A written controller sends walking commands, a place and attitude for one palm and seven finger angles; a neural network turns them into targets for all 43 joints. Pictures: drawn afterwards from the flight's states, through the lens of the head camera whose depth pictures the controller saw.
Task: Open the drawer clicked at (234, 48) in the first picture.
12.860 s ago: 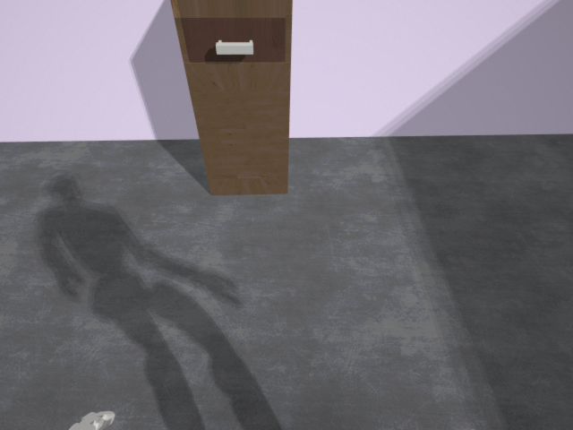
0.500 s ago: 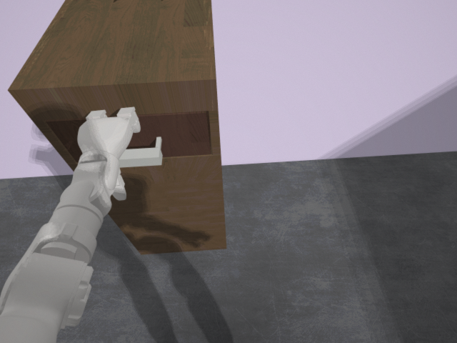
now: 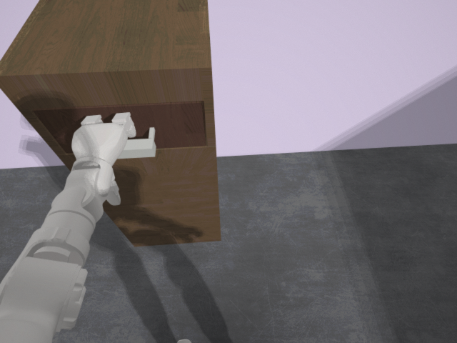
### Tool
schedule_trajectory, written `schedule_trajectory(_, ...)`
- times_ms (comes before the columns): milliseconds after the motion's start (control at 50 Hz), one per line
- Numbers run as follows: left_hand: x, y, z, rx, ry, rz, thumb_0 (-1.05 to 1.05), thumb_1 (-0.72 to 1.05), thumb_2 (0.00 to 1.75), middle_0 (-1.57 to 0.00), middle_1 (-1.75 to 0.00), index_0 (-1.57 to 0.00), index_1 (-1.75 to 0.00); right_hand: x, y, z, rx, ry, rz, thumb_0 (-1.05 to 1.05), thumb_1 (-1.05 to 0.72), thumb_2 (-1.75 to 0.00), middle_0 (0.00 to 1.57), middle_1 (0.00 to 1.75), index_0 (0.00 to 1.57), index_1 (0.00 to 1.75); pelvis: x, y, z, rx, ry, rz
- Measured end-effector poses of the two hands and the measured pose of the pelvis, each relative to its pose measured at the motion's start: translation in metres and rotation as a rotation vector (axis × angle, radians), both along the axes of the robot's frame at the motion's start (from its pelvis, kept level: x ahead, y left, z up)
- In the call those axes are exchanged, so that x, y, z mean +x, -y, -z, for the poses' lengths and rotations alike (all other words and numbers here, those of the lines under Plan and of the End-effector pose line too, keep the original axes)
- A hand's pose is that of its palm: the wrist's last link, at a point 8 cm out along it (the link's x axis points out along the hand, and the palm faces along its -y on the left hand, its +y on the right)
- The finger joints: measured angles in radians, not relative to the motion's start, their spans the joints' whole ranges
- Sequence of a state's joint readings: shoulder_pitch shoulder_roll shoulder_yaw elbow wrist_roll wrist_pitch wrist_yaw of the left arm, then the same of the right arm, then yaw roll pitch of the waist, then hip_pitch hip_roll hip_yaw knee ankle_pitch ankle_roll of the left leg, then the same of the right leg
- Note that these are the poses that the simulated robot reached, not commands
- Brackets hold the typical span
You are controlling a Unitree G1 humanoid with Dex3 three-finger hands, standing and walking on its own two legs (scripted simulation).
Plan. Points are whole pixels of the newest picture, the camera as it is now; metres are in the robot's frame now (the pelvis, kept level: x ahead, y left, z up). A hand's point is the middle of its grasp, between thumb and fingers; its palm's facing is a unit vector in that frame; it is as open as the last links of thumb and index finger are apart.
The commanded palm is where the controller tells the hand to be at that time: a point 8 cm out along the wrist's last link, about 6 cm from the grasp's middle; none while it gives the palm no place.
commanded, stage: lower the fingers behind the handle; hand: left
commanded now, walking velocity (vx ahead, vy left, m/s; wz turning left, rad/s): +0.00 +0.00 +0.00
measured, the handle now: (126, 140) +0.52 +0.21 +0.00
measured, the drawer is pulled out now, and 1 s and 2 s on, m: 0.00 0.00 0.00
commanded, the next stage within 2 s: lift the fingers back up to retry in 1.10 s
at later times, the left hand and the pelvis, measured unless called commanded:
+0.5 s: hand (113, 163) +0.46 +0.22 +0.01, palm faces -0.04 -0.04 -1.00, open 13.9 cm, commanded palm +0.43 +0.22 +0.05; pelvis -0.01 +0.01 -0.01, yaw -1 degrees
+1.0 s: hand (114, 164) +0.46 +0.22 +0.01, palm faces -0.03 -0.01 -1.00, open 14.0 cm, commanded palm +0.43 +0.21 +0.04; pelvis -0.02 +0.01 -0.02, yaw -1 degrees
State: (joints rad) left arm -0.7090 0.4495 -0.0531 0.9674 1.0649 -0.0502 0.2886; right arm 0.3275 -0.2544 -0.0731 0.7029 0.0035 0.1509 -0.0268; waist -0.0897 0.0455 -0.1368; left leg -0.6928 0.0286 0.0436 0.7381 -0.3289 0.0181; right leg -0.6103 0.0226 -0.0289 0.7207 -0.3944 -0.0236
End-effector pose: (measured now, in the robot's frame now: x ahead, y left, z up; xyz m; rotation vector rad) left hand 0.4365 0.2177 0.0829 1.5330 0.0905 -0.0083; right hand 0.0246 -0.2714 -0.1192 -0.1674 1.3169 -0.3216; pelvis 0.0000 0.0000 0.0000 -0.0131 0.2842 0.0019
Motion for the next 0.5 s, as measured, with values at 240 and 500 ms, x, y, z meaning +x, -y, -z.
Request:
schedule_trajectory(240, 0.001, -0.001, 0.008, 0.005, 0.02, -0.003, 0.0, -0.48, 0.3, -0.3, -1.19, -0.32, -1.2, -0.008, -0.01, 0.005, 0.013, -0.007, 0.009, 0.01, -0.91, -0.9, 0.2, 0.3, 0.2, 0.3, -0.002, -0.004, 0.004, -0.005, -0.02, 0.007)
schedule_trajectory(500, 0.002, -0.004, 0.015, 0.002, 0.026, -0.004, 0.0, -0.48, 0.3, -0.26, -1.2, -0.3, -1.19, -0.017, -0.014, 0.006, 0.002, -0.02, 0.013, 0.01, -0.91, -0.9, 0.2, 0.3, 0.2, 0.3, -0.007, -0.009, 0.009, -0.01, -0.034, 0.011)
